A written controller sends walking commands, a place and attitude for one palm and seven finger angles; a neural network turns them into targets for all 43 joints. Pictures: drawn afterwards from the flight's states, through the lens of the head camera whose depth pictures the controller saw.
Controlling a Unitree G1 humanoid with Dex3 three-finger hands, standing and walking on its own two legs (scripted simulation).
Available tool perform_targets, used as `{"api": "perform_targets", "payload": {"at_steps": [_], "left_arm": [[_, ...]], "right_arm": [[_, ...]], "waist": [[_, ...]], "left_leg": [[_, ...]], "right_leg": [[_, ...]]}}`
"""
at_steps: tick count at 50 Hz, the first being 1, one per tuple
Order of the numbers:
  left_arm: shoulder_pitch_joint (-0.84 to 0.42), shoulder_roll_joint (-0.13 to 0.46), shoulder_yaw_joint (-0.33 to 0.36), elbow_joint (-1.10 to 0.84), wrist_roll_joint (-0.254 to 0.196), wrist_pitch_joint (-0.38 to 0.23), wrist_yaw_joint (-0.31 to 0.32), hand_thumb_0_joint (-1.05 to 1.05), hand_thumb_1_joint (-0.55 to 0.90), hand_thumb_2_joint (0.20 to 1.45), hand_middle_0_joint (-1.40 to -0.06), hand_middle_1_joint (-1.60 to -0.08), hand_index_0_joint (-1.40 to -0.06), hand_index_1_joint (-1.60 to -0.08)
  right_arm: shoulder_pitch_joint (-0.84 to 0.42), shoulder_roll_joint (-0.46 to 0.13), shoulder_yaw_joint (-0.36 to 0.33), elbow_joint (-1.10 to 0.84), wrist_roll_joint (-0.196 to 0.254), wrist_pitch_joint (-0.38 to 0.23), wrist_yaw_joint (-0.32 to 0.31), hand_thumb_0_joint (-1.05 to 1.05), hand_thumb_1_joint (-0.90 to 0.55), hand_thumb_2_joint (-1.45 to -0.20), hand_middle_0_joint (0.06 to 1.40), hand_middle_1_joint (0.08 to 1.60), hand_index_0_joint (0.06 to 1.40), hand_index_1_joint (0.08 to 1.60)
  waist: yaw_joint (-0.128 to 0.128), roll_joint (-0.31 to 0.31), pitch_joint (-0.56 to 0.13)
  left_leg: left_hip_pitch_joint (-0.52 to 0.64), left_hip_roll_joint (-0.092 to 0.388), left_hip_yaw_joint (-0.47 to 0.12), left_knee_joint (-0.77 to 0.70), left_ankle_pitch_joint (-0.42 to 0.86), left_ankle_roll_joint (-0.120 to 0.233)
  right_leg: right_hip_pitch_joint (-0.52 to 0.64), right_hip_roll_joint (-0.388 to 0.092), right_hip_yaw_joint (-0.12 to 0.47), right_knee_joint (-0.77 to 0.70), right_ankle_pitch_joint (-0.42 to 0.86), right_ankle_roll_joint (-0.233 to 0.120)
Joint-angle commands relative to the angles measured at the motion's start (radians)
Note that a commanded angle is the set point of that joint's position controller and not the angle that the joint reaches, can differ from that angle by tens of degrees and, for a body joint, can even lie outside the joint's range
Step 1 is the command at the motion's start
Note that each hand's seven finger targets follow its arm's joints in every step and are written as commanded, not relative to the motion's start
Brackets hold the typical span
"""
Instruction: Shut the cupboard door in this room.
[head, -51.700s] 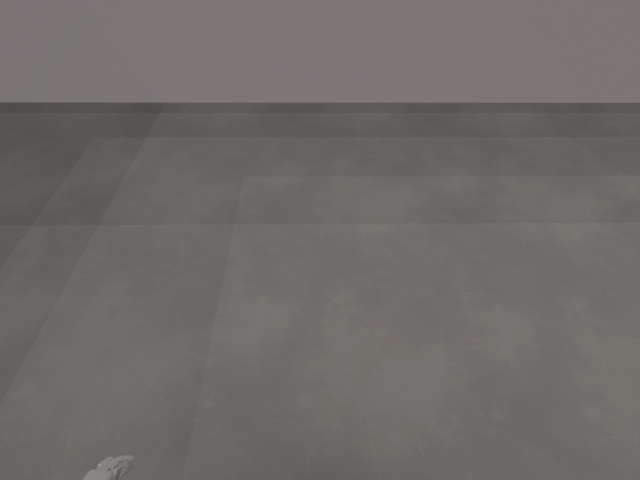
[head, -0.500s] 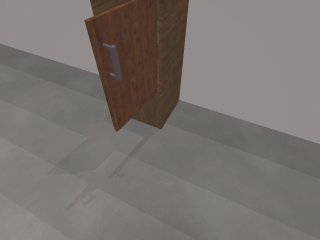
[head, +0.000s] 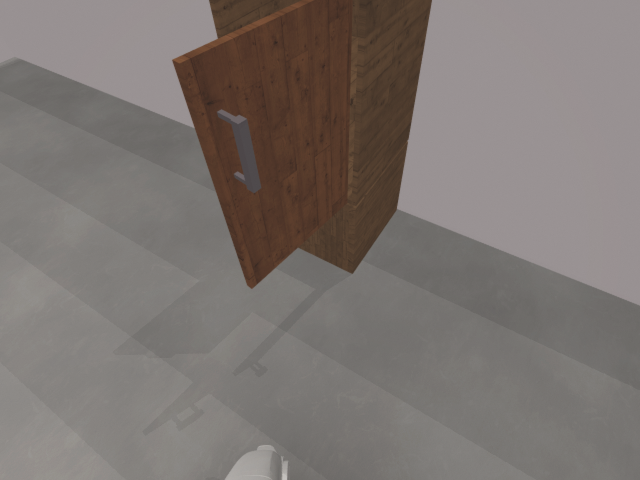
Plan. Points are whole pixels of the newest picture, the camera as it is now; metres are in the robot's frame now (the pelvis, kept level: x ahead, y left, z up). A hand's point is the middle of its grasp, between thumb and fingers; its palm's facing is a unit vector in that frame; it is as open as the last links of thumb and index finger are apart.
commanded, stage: take the last steps up to it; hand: left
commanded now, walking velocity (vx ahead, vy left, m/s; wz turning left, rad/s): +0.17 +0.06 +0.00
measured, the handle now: (239, 152) +0.61 +0.20 +0.05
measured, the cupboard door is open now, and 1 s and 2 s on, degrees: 82 82 82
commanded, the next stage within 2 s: come to a stop and stand still in 0.04 s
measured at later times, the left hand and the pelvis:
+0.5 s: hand (186, 435) +0.20 +0.24 -0.17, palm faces +0.02 -0.97 -0.24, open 7.4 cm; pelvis +0.11 +0.04 +0.00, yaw -2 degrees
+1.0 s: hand out of the picture +0.13 +0.19 -0.16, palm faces +0.05 -0.97 -0.25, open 7.3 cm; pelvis +0.07 +0.00 +0.00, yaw -1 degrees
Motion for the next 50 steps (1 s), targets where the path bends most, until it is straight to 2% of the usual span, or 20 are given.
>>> {"api": "perform_targets", "payload": {"at_steps": [1,2,4,5,6,7,9,10,13,21,27,29,30,31,32,33,35,38,46,50], "left_arm": [[0.082,0.188,0.042,-0.01,0.001,0.0,0.02,0.0,0.9,0.9,-0.2,-0.3,-0.2,-0.3],[0.072,0.195,0.045,-0.009,0.0,0.003,0.021,0.0,0.9,0.9,-0.2,-0.3,-0.2,-0.3],[0.042,0.197,0.045,-0.01,-0.008,0.008,0.022,0.0,0.9,0.9,-0.2,-0.3,-0.2,-0.3],[0.073,0.159,0.039,-0.018,-0.014,0.013,0.018,0.0,0.9,0.9,-0.2,-0.3,-0.2,-0.3],[0.094,0.109,0.027,-0.032,-0.026,0.01,0.01,0.0,0.9,0.9,-0.2,-0.3,-0.2,-0.3],[0.047,0.123,0.028,-0.051,-0.019,0.013,0.019,0.0,0.9,0.9,-0.2,-0.3,-0.2,-0.3],[-0.024,0.102,0.023,-0.034,-0.021,0.024,0.027,0.0,0.9,0.9,-0.2,-0.3,-0.2,-0.3],[-0.021,0.093,0.02,-0.015,-0.023,0.035,0.025,0.0,0.9,0.9,-0.2,-0.3,-0.2,-0.3],[0.037,0.088,0.019,0.001,-0.019,0.078,0.028,0.0,0.9,0.9,-0.2,-0.3,-0.2,-0.3],[-0.11,0.161,0.062,-0.127,-0.005,0.136,0.021,0.0,0.9,0.9,-0.2,-0.3,-0.2,-0.3],[-0.187,0.164,0.045,-0.178,-0.01,0.113,0.017,0.0,0.9,0.9,-0.2,-0.3,-0.2,-0.3],[-0.142,0.181,0.047,-0.164,-0.011,0.096,0.018,0.0,0.9,0.9,-0.2,-0.3,-0.2,-0.3],[-0.126,0.213,0.048,-0.158,-0.007,0.082,0.019,0.0,0.9,0.9,-0.2,-0.3,-0.2,-0.3],[-0.133,0.293,0.057,-0.16,0.004,0.068,0.027,0.0,0.9,0.9,-0.2,-0.3,-0.2,-0.3],[-0.129,0.346,0.059,-0.166,0.0,0.066,0.028,0.0,0.9,0.9,-0.2,-0.3,-0.2,-0.3],[-0.142,0.335,0.05,-0.169,-0.004,0.067,0.029,0.0,0.9,0.9,-0.2,-0.3,-0.2,-0.3],[-0.2,0.308,0.063,-0.171,-0.005,0.071,0.038,0.0,0.9,0.9,-0.2,-0.3,-0.2,-0.3],[-0.227,0.284,0.06,-0.185,-0.009,0.072,0.038,0.0,0.9,0.9,-0.2,-0.3,-0.2,-0.3],[-0.147,0.302,0.081,-0.152,0.007,0.076,0.032,0.0,0.9,0.9,-0.2,-0.3,-0.2,-0.3],[-0.179,0.282,0.072,-0.133,-0.004,0.084,0.027,0.0,0.9,0.9,-0.2,-0.3,-0.2,-0.3]], "right_arm": [[-0.109,0.022,0.024,-0.101,0.006,-0.043,0.014,0.0,-0.9,-0.9,0.2,0.3,0.2,0.3],[-0.087,0.015,0.024,-0.099,0.006,-0.047,0.01,0.0,-0.9,-0.9,0.2,0.3,0.2,0.3],[0.107,-0.034,0.014,-0.044,-0.001,-0.059,-0.007,0.0,-0.9,-0.9,0.2,0.3,0.2,0.3],[0.226,-0.123,-0.007,-0.016,-0.009,-0.066,-0.02,0.0,-0.9,-0.9,0.2,0.3,0.2,0.3],[0.314,-0.214,-0.028,-0.002,-0.004,-0.066,-0.033,0.0,-0.9,-0.9,0.2,0.3,0.2,0.3],[0.303,-0.209,-0.023,0.003,0.012,-0.051,-0.04,0.0,-0.9,-0.9,0.2,0.3,0.2,0.3],[0.13,-0.11,0.002,-0.026,0.01,-0.057,-0.056,0.0,-0.9,-0.9,0.2,0.3,0.2,0.3],[0.057,-0.065,0.02,-0.039,0.011,-0.064,-0.064,0.0,-0.9,-0.9,0.2,0.3,0.2,0.3],[-0.004,-0.065,0.025,-0.038,0.015,-0.058,-0.071,0.0,-0.9,-0.9,0.2,0.3,0.2,0.3],[-0.029,-0.12,-0.018,-0.072,0.001,-0.012,-0.076,0.0,-0.9,-0.9,0.2,0.3,0.2,0.3],[-0.028,-0.144,-0.029,-0.076,-0.006,0.003,-0.056,0.0,-0.9,-0.9,0.2,0.3,0.2,0.3],[-0.027,-0.151,-0.031,-0.075,0.0,0.008,-0.047,0.0,-0.9,-0.9,0.2,0.3,0.2,0.3],[-0.004,-0.13,-0.029,-0.071,0.007,0.011,-0.039,0.0,-0.9,-0.9,0.2,0.3,0.2,0.3],[0.038,-0.064,-0.018,-0.077,0.018,0.011,-0.033,0.0,-0.9,-0.9,0.2,0.3,0.2,0.3],[0.002,-0.039,-0.007,-0.108,0.024,0.022,-0.034,0.0,-0.9,-0.9,0.2,0.3,0.2,0.3],[0.012,-0.053,-0.011,-0.099,0.023,0.036,-0.037,0.0,-0.9,-0.9,0.2,0.3,0.2,0.3],[0.02,-0.055,-0.01,-0.081,0.016,0.048,-0.039,0.0,-0.9,-0.9,0.2,0.3,0.2,0.3],[0.033,-0.083,-0.014,-0.06,0.014,0.044,-0.028,0.0,-0.9,-0.9,0.2,0.3,0.2,0.3],[-0.001,-0.038,0.004,-0.078,0.013,0.022,-0.018,0.0,-0.9,-0.9,0.2,0.3,0.2,0.3],[0.116,-0.014,0.016,-0.037,0.015,0.003,-0.025,0.0,-0.9,-0.9,0.2,0.3,0.2,0.3]], "waist": [[0.027,-0.215,0.079],[0.011,-0.213,0.064],[-0.082,-0.147,-0.055],[-0.114,0.027,-0.177],[-0.136,0.262,-0.284],[-0.13,0.208,-0.279],[-0.076,0.095,-0.121],[-0.043,0.025,-0.05],[-0.003,0.041,-0.044],[-0.018,0.089,-0.031],[-0.036,0.164,-0.057],[-0.009,0.128,-0.091],[-0.005,0.049,-0.109],[-0.017,-0.181,-0.131],[0.001,-0.307,-0.12],[-0.006,-0.226,-0.129],[-0.025,-0.269,-0.117],[-0.021,-0.231,-0.083],[0.032,-0.225,-0.044],[-0.023,-0.222,-0.068]], "left_leg": [[0.025,-0.04,0.042,-0.14,-0.061,0.025],[0.089,-0.053,0.045,-0.173,-0.074,0.036],[0.39,-0.092,0.063,-0.32,0.021,0.056],[0.634,0.057,-0.088,-0.307,0.158,0.103],[0.806,0.3,-0.407,-0.363,0.41,0.224],[0.79,0.339,-0.391,-0.405,0.48,0.279],[0.549,0.286,-0.233,-0.408,0.748,0.248],[0.448,0.259,-0.159,-0.43,0.774,0.228],[0.375,0.213,-0.061,-0.457,0.787,0.181],[0.357,0.253,-0.077,-0.424,0.65,0.207],[0.391,0.213,-0.086,-0.374,0.537,0.174],[0.377,0.174,-0.063,-0.301,0.415,0.125],[0.34,0.109,-0.034,-0.229,0.274,0.074],[0.217,0.006,0.037,-0.081,-0.056,0.011],[0.157,-0.082,0.01,0.054,-0.467,-0.008],[0.182,-0.08,-0.068,0.161,-0.47,0.0],[0.109,-0.08,-0.106,0.288,-0.411,-0.008],[0.08,-0.074,-0.104,0.339,-0.285,-0.027],[0.173,-0.082,-0.041,-0.032,-0.32,-0.021],[0.418,-0.115,0.008,-0.346,-0.135,-0.005]], "right_leg": [[-0.016,-0.268,0.126,-0.054,0.514,-0.108],[-0.025,-0.269,0.123,-0.011,0.563,-0.104],[-0.089,-0.212,0.061,0.25,0.615,-0.062],[-0.25,-0.126,0.025,0.465,0.34,-0.019],[-0.466,0.007,0.02,0.754,-0.268,0.014],[-0.533,-0.01,0.125,0.888,-0.327,-0.009],[-0.514,-0.074,0.186,0.894,-0.198,0.009],[-0.462,-0.093,0.195,0.821,-0.178,0.03],[-0.359,-0.07,0.183,0.662,-0.09,0.056],[-0.458,-0.018,0.217,0.735,-0.086,0.051],[-0.343,-0.005,0.144,0.425,-0.104,0.037],[-0.222,-0.006,0.126,0.21,0.054,0.036],[-0.143,-0.035,0.144,0.074,0.241,0.037],[-0.055,-0.223,0.347,0.044,0.563,-0.017],[-0.102,-0.375,0.474,0.052,0.863,-0.134],[-0.15,-0.382,0.4,0.046,0.825,-0.183],[-0.128,-0.32,0.404,0.056,0.751,-0.175],[-0.144,-0.278,0.335,0.033,0.564,-0.147],[-0.148,-0.277,0.384,-0.044,0.179,-0.157],[-0.267,-0.194,0.321,0.0,0.03,-0.086]]}}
